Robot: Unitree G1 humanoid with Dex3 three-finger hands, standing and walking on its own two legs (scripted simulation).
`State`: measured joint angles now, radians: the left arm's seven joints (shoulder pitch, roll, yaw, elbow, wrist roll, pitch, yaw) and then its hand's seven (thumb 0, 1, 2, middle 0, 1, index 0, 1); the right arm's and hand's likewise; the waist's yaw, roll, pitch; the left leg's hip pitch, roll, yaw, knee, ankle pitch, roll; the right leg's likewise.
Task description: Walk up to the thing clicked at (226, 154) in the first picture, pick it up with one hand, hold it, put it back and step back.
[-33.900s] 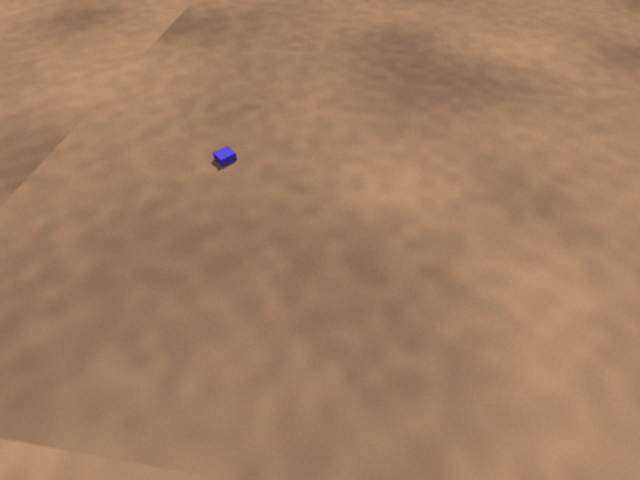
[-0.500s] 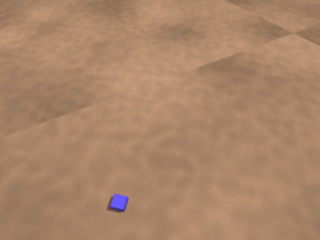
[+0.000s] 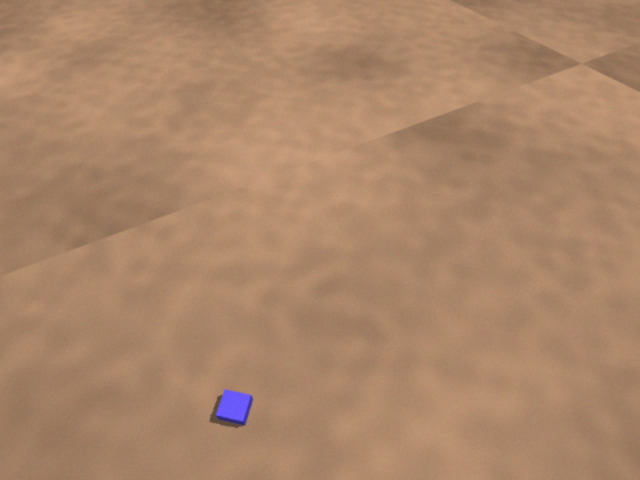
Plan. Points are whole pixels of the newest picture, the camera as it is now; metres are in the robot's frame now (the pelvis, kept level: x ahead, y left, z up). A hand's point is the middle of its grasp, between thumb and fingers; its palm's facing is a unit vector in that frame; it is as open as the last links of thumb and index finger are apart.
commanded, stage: stand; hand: left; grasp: from above
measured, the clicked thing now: (234, 407) +0.42 +0.27 -0.76
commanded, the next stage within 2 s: step back in 0.36 s
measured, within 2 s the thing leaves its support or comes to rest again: neither
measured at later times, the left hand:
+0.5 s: hand out of the picture +0.07 +0.27 -0.16, palm faces +0.02 -0.93 -0.36, open 7.4 cm
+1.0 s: hand out of the picture -0.01 +0.33 -0.18, palm faces -0.09 -0.92 -0.37, open 7.4 cm
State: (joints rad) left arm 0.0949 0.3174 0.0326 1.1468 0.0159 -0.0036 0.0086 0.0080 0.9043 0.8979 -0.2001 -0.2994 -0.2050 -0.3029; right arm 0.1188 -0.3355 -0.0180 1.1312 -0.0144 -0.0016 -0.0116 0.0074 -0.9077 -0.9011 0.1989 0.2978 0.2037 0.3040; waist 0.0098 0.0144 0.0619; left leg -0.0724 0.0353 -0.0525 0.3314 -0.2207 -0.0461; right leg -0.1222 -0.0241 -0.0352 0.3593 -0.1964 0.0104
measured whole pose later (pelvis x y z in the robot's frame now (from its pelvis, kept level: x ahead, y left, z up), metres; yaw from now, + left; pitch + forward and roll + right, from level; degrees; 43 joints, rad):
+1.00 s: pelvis -0.13 +0.07 -0.02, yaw -4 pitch -2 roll -1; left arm 0.12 0.39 0.08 0.90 0.01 0.07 0.02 0.01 0.91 0.90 -0.20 -0.30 -0.20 -0.30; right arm 0.11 -0.34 -0.05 0.86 -0.02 0.02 -0.02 0.01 -0.90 -0.90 0.20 0.30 0.21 0.30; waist -0.01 -0.03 0.21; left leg -0.34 0.00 0.06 0.59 -0.22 0.06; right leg -0.33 0.07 0.12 0.98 -0.53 0.02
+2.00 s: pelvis -0.45 +0.03 -0.02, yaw -4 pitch -2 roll +2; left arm 0.22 0.35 0.07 0.86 0.05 0.05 0.00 0.01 0.90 0.90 -0.20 -0.30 -0.21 -0.30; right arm 0.15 -0.42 -0.06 0.85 0.00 0.06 -0.03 0.01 -0.91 -0.90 0.20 0.30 0.20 0.30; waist 0.03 0.02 0.13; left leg -0.53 -0.11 -0.13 1.13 -0.46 -0.01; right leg -0.29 -0.02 0.04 0.67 -0.33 -0.01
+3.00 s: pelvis -0.65 +0.02 -0.02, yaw -1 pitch -3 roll +1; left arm 0.21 0.40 0.07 0.98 0.02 0.00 -0.01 0.01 0.90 0.90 -0.20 -0.30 -0.20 -0.30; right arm 0.22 -0.35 -0.05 0.97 -0.04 -0.02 0.02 0.01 -0.90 -0.90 0.20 0.30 0.21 0.30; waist 0.00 -0.02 0.07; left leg -0.24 -0.01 -0.02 0.56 -0.27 0.01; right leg -0.29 -0.02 -0.01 0.74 -0.48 -0.03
